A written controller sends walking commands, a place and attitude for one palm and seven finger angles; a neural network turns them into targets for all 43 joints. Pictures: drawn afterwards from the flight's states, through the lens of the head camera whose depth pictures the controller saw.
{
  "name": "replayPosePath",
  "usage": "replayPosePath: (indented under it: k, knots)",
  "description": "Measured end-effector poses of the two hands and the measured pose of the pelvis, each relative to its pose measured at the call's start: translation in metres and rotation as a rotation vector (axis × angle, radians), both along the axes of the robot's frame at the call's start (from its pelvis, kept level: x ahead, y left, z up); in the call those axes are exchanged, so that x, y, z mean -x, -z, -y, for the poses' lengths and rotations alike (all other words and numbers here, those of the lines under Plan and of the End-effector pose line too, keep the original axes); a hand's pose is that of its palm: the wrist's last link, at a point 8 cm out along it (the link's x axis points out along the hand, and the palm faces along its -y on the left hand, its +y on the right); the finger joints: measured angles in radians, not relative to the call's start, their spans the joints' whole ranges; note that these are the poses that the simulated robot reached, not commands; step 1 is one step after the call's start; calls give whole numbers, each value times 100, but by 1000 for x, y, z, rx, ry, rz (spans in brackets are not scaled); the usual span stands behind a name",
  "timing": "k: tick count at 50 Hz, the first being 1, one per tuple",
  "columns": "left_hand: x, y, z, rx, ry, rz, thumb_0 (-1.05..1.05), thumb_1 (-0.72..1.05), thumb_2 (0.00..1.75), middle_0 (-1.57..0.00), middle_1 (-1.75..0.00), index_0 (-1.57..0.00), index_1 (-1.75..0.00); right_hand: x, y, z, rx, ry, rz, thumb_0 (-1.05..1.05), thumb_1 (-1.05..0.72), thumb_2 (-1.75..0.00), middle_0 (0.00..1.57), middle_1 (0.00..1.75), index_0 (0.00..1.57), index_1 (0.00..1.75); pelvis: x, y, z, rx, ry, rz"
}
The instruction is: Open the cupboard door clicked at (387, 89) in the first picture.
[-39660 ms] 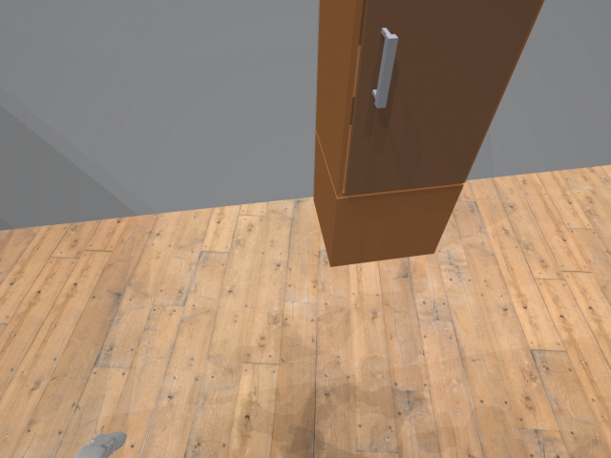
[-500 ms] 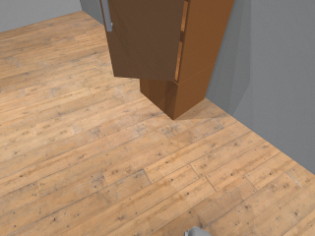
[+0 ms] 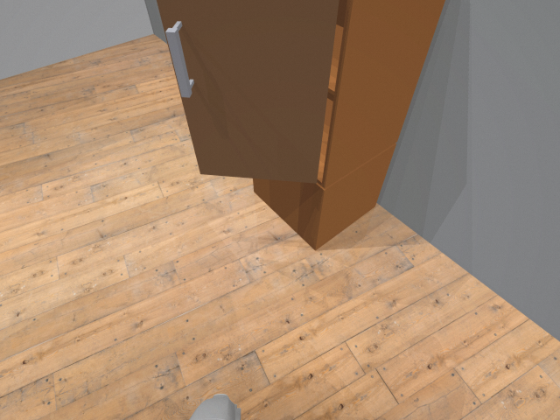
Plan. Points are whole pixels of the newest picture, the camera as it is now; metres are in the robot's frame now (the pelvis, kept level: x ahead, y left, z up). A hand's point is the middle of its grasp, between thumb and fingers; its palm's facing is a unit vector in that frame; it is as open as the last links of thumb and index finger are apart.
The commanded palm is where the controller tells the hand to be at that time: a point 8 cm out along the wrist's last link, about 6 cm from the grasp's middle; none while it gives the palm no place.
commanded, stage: take the last steps up to it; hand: left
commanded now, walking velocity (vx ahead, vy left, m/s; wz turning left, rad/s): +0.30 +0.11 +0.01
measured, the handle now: (182, 60) +0.86 +0.31 +0.07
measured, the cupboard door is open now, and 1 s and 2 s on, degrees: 44 44 44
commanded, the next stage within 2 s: come to a stop and stand still in 0.52 s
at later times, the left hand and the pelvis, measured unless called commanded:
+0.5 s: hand (142, 343) +0.26 +0.28 -0.18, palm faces +0.04 -0.99 -0.17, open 7.3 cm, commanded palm none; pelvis +0.19 +0.10 +0.00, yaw -1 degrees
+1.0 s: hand (164, 286) +0.39 +0.28 -0.19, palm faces -0.01 -0.98 -0.19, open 7.2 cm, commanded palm none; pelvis +0.28 +0.11 -0.02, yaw -2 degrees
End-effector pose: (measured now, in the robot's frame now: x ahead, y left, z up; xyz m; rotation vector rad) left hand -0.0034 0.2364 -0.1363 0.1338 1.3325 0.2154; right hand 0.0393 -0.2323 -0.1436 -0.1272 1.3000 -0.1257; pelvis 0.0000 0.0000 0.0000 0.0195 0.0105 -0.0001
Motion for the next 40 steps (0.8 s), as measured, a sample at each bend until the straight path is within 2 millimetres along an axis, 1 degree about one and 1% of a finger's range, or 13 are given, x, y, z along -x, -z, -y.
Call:
replayPosePath:
  k: [4, 7, 9, 11, 13, 16, 22, 26, 29, 33, 36, 38, 40]
  knots:
    - [13, 8, -10, 38, -52, -110, -1, 93, 90, -20, -30, -20, -30, -77, -4, -22, 5, -63, 86, 1, -91, -89, 20, 30, 20, 30, -35, 4, -20, 8, -3, 2]
    - [17, 19, -20, 70, -90, -188, 0, 92, 90, -20, -30, -20, -30, -134, -6, -45, 21, -111, 153, 1, -91, -89, 20, 30, 20, 30, -64, 12, -40, 15, -7, 5]
    - [12, 31, -30, 92, -99, -235, 0, 92, 90, -20, -30, -20, -30, -167, -2, -59, 43, -129, 211, 1, -91, -89, 20, 30, 20, 30, -83, 24, -57, 29, -4, 8]
    - [-3, 36, -42, 101, -89, -258, 0, 92, 90, -20, -30, -20, -30, -184, -2, -71, 59, -123, 239, 0, -91, -89, 20, 30, 20, 30, -95, 27, -68, 23, 1, 22]
    - [-30, 37, -53, 97, -69, -235, 1, 91, 90, -20, -30, -20, -30, -188, -4, -81, 62, -106, 232, 0, -91, -89, 20, 30, 20, 30, -108, 23, -76, 20, 10, 27]
    - [-87, 32, -70, 87, -38, -147, 1, 91, 90, -20, -30, -20, -30, -180, -6, -94, 58, -73, 175, 0, -91, -89, 20, 30, 20, 30, -127, 15, -86, 19, 12, 26]
    - [-205, 17, -91, 60, 26, 48, 1, 92, 90, -20, -30, -19, -30, -153, -8, -93, 89, 10, 36, -1, -94, -89, 20, 30, 21, 30, -167, 6, -100, 15, 15, 17]
    - [-273, 10, -97, 43, 71, 132, 0, 92, 90, -19, -30, -19, -30, -131, -6, -100, 73, 54, -82, -1, -93, -89, 20, 30, 20, 30, -195, 5, -102, 13, 16, 15]
    - [-317, 7, -93, 36, 114, 168, 0, 92, 90, -19, -30, -19, -30, -119, -3, -108, 50, 89, -161, 0, -92, -89, 20, 30, 20, 30, -217, 6, -100, 13, 21, 15]
    - [-370, 7, -79, 33, 180, 190, 0, 92, 90, -19, -30, -19, -30, -111, 2, -119, 11, 139, -247, 0, -91, -89, 20, 30, 20, 30, -247, 11, -93, 15, 36, 13]
    - [-402, 12, -65, 30, 207, 217, 0, 91, 90, -19, -30, -19, -30, -113, 9, -124, -19, 171, -306, 0, -91, -89, 20, 30, 20, 30, -270, 18, -84, 10, 38, 14]
    - [-412, 13, -57, 30, 211, 225, 0, 91, 90, -19, -30, -19, -30, -124, 13, -124, -33, 192, -324, 1, -91, -89, 20, 30, 20, 30, -278, 20, -80, 16, 35, 14]
    - [-413, 14, -53, 30, 208, 208, 0, 91, 90, -20, -30, -20, -30, -141, 14, -121, -33, 198, -317, 1, -91, -89, 20, 30, 20, 30, -283, 18, -80, 18, 27, 14]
